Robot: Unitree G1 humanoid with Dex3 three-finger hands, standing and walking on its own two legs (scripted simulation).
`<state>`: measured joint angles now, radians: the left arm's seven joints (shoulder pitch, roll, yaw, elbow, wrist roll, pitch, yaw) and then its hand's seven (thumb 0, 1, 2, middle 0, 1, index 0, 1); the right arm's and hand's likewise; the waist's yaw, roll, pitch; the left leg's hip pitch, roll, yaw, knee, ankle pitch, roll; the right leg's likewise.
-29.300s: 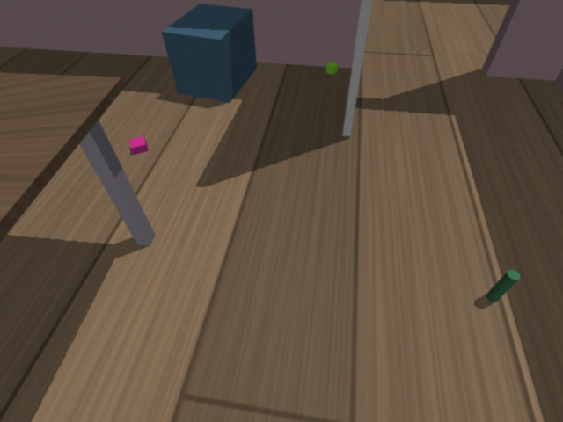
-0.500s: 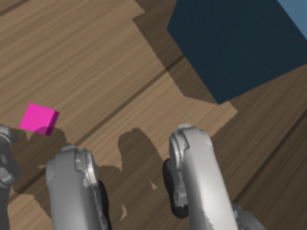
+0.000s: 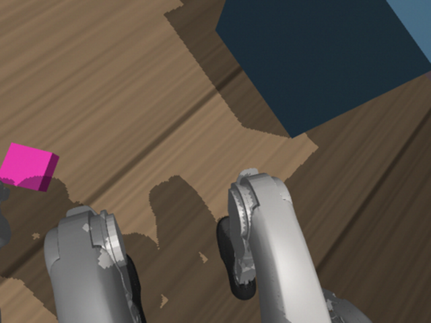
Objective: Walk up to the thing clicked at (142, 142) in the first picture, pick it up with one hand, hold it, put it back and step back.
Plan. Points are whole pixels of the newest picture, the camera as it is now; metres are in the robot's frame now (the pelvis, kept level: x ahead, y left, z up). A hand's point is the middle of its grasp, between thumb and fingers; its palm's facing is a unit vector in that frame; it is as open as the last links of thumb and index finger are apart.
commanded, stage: approach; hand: left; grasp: from above
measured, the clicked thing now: (29, 168) +0.43 +0.31 -0.30
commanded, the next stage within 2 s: none
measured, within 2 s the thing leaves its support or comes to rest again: neither
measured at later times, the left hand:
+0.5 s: hand (10, 131) +0.49 +0.31 -0.21, palm faces +0.03 -0.41 -0.91, open 14.3 cm
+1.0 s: hand out of the picture +0.40 +0.34 -0.20, palm faces -0.10 -0.45 -0.89, open 14.0 cm
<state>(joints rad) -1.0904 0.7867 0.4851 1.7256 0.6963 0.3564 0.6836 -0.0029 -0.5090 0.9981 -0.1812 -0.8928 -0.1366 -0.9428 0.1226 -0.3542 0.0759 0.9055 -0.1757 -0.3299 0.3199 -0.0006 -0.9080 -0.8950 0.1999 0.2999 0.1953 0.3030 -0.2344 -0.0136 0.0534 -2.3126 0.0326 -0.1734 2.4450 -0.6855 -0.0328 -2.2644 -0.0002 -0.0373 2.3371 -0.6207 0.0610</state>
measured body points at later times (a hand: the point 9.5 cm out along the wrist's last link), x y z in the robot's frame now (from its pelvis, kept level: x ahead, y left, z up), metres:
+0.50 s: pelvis +0.00 +0.01 -0.01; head +0.30 +0.06 +0.32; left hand +0.49 +0.32 -0.15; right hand -0.04 -0.27 -0.05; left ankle +0.08 +0.14 -0.29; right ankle +0.11 -0.13 -0.29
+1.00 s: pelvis +0.00 +0.01 +0.00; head +0.25 +0.09 +0.36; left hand +0.40 +0.35 -0.15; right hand +0.05 -0.26 -0.08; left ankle +0.08 +0.14 -0.29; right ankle +0.11 -0.13 -0.29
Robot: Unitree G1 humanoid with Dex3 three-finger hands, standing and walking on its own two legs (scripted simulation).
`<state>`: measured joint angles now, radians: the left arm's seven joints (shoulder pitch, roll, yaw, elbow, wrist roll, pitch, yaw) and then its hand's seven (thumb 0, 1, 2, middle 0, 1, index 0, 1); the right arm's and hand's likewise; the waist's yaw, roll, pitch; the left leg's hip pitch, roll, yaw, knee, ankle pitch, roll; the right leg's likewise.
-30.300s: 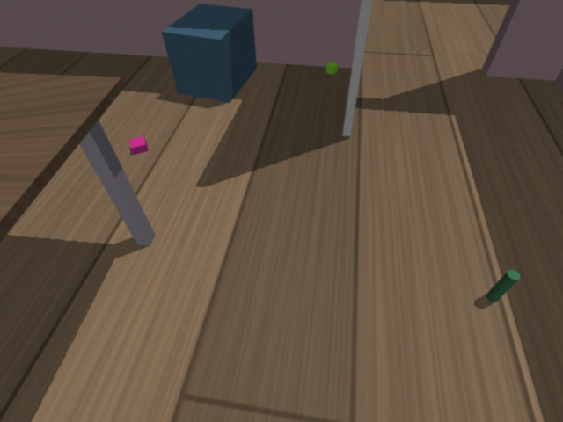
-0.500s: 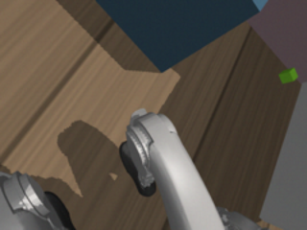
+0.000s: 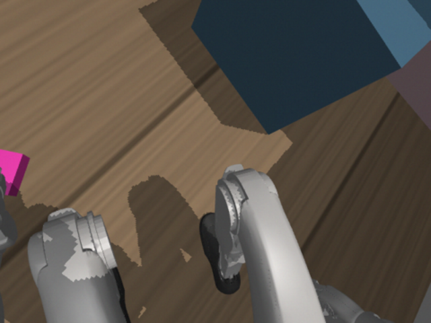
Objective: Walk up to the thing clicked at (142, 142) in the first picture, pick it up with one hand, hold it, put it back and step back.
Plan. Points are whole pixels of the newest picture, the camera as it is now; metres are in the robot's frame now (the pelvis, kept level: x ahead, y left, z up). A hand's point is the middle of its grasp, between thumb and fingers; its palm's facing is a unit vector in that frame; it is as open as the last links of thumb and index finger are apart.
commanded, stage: approach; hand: left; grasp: from above
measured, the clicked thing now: out of the picture +0.42 +0.32 -0.30
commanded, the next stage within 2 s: none
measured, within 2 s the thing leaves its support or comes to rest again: neither
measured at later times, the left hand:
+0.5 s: hand out of the picture +0.45 +0.36 -0.20, palm faces +0.06 -0.43 -0.90, open 14.3 cm
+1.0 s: hand out of the picture +0.42 +0.33 -0.21, palm faces +0.04 -0.47 -0.88, open 13.5 cm
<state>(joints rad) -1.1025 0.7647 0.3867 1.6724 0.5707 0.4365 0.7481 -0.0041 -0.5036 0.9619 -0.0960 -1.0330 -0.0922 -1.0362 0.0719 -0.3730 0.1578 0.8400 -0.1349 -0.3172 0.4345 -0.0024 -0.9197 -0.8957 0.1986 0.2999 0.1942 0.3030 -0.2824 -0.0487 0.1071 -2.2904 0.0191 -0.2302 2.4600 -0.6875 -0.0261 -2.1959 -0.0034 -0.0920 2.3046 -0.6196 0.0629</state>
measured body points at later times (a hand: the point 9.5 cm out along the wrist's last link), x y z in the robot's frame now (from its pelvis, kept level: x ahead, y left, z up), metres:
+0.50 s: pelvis +0.01 +0.00 +0.00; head +0.30 +0.07 +0.33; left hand +0.45 +0.38 -0.15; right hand -0.01 -0.26 -0.06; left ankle +0.08 +0.13 -0.29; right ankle +0.12 -0.14 -0.29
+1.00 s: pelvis +0.00 -0.01 +0.00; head +0.26 +0.09 +0.35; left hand +0.41 +0.35 -0.16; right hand +0.04 -0.29 -0.06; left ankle +0.08 +0.13 -0.29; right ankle +0.13 -0.14 -0.29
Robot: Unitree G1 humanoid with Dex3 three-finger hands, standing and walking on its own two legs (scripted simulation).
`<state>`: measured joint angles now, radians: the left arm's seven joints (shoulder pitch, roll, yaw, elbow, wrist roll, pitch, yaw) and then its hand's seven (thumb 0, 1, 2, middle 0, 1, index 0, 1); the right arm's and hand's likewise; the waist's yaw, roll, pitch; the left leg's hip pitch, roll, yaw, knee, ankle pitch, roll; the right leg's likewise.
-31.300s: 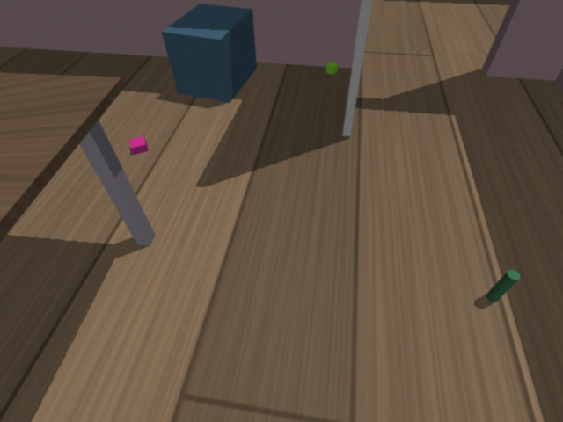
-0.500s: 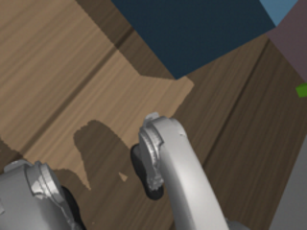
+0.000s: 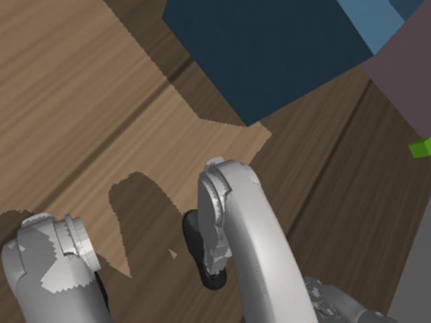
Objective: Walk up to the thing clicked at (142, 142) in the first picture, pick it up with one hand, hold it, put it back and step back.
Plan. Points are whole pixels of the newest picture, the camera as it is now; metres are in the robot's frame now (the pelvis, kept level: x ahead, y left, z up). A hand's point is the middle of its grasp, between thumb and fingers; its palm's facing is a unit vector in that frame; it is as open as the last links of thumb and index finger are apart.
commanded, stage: approach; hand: left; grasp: from above
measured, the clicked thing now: out of the picture +0.43 +0.32 -0.30
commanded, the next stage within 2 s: none
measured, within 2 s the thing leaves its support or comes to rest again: neither
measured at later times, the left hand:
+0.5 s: hand out of the picture +0.41 +0.37 -0.20, palm faces -0.07 -0.42 -0.90, open 13.8 cm
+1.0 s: hand out of the picture +0.46 +0.35 -0.21, palm faces +0.03 -0.41 -0.91, open 13.5 cm
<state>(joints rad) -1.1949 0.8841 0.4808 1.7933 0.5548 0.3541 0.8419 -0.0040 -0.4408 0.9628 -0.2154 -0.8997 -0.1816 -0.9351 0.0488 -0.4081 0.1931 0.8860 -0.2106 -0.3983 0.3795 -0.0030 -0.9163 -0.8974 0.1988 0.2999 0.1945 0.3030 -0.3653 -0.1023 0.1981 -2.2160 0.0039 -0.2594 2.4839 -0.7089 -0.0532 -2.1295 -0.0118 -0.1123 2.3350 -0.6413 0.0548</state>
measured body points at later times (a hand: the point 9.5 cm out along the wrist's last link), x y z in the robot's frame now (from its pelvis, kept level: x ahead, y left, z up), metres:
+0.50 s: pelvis +0.00 +0.01 +0.01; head +0.27 +0.09 +0.35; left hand +0.41 +0.38 -0.15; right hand +0.00 -0.24 -0.07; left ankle +0.08 +0.14 -0.29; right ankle +0.12 -0.13 -0.29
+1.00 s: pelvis +0.00 +0.00 +0.00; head +0.30 +0.07 +0.32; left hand +0.45 +0.37 -0.16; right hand -0.01 -0.27 -0.06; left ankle +0.08 +0.14 -0.29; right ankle +0.12 -0.13 -0.29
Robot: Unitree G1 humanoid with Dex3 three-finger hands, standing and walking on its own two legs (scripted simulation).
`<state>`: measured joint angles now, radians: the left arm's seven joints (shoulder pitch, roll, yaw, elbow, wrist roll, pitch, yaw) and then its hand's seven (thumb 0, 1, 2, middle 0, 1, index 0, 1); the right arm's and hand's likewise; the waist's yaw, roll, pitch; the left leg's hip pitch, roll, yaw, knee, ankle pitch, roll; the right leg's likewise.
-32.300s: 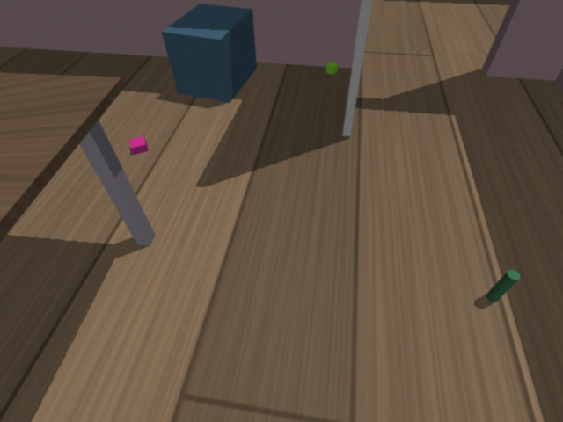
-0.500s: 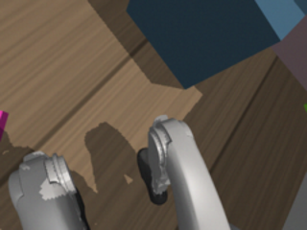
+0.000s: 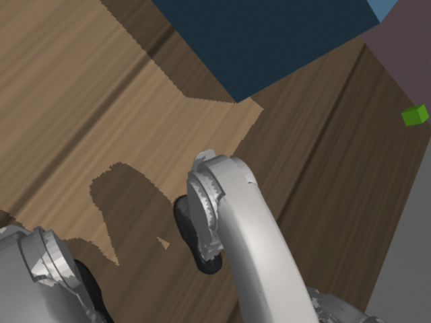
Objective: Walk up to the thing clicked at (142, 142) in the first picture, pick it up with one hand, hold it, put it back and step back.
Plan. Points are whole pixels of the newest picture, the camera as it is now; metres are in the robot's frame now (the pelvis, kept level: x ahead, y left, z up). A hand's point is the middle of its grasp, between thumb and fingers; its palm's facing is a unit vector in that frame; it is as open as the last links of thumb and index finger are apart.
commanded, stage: approach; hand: left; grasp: from above
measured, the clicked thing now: out of the picture +0.42 +0.34 -0.30
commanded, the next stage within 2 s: none
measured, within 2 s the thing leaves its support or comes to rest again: neither
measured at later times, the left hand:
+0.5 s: hand out of the picture +0.41 +0.34 -0.21, palm faces -0.04 -0.44 -0.90, open 12.8 cm
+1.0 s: hand out of the picture +0.39 +0.38 -0.20, palm faces -0.03 -0.42 -0.90, open 13.5 cm
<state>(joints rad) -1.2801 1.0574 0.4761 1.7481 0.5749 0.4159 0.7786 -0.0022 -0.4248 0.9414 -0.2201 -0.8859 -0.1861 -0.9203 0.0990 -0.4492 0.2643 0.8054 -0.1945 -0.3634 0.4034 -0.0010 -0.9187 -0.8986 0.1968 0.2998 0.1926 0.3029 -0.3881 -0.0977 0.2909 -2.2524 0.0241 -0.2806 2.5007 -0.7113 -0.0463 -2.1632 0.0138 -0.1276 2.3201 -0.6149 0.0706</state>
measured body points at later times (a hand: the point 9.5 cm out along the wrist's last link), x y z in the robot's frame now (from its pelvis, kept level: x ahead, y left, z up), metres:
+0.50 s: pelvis +0.00 +0.00 +0.01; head +0.27 +0.10 +0.35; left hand +0.41 +0.36 -0.16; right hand +0.03 -0.27 -0.05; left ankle +0.07 +0.14 -0.29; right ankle +0.13 -0.13 -0.28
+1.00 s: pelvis +0.00 +0.00 +0.01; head +0.27 +0.10 +0.35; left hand +0.39 +0.40 -0.15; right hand +0.01 -0.24 -0.07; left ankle +0.07 +0.14 -0.29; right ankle +0.13 -0.13 -0.28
